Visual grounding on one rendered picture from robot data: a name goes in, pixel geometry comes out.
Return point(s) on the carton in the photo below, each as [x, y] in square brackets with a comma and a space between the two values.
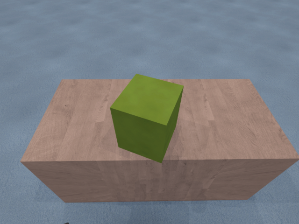
[145, 116]

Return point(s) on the pedestal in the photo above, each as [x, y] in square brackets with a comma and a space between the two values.
[226, 145]

